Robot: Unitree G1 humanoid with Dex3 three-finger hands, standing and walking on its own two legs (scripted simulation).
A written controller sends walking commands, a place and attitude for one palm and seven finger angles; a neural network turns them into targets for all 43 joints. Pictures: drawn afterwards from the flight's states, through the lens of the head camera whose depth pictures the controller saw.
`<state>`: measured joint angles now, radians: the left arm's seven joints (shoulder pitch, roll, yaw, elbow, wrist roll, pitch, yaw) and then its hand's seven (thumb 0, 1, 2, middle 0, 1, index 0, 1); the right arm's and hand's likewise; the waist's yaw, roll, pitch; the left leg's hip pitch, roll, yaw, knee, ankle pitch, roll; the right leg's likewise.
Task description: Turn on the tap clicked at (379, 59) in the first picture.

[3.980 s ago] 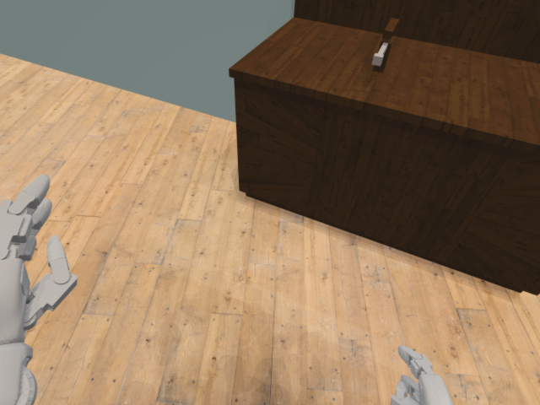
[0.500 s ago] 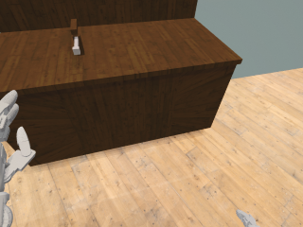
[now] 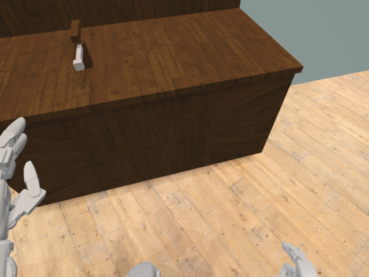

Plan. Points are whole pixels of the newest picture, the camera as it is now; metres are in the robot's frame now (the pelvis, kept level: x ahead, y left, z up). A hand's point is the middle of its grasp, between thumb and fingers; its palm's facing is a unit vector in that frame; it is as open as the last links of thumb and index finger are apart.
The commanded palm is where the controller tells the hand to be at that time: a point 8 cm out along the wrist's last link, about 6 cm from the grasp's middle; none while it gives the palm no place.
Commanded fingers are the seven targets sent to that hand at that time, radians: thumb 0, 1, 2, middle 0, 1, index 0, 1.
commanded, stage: take the last steps up to it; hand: left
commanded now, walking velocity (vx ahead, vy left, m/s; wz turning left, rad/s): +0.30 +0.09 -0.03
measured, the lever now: (78, 65) +0.75 +0.41 +0.04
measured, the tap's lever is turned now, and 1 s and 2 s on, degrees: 0 0 0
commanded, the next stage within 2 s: come to a stop and stand still in 1.14 s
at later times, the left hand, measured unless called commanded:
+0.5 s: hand (65, 127) +0.34 +0.24 +0.17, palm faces +0.39 -0.79 -0.48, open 7.4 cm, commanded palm +0.29 +0.29 +0.17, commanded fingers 0.00 0.90 0.90 -0.20 -0.30 -0.20 -0.30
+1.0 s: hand (76, 81) +0.47 +0.27 +0.18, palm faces +0.35 -0.84 -0.42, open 7.4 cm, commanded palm +0.42 +0.31 +0.17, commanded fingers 0.00 0.90 0.90 -0.20 -0.30 -0.20 -0.30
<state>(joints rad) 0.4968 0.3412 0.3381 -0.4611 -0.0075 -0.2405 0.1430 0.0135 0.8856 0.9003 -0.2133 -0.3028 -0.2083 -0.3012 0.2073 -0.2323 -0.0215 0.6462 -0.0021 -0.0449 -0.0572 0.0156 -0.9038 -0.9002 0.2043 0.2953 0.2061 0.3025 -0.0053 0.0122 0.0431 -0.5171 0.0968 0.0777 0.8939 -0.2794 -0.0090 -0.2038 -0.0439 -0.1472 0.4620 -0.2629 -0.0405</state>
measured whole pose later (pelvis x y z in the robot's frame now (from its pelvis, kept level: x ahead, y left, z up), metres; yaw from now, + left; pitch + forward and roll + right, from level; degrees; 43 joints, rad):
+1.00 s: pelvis +0.24 +0.04 -0.01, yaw -3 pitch +0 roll -1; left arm 0.48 0.38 0.37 -0.54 -0.03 -0.23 0.15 0.01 0.89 0.90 -0.21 -0.30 -0.20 -0.30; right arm 0.20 -0.13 0.02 0.59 0.01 -0.10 -0.04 0.01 -0.90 -0.90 0.20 0.30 0.21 0.30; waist -0.01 0.01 0.04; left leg -0.28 0.10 0.14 0.54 -0.26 0.00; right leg -0.40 -0.05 -0.13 0.78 -0.40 0.02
